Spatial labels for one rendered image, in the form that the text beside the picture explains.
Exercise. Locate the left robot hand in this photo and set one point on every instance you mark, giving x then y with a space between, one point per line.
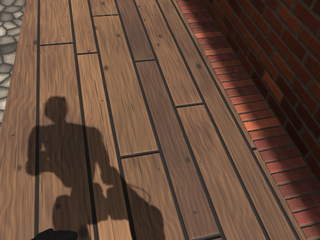
51 234

